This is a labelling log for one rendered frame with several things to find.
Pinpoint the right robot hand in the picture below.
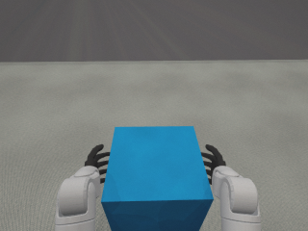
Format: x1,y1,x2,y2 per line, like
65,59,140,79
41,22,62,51
200,144,226,185

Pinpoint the robot right forearm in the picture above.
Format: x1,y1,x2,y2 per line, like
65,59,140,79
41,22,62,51
212,166,262,231

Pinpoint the left robot hand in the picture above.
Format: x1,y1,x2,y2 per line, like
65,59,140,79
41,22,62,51
84,144,111,184

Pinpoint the carton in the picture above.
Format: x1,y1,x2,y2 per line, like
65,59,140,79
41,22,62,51
101,126,214,231

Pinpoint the robot left forearm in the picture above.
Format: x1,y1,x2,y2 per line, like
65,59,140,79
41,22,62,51
55,166,101,231

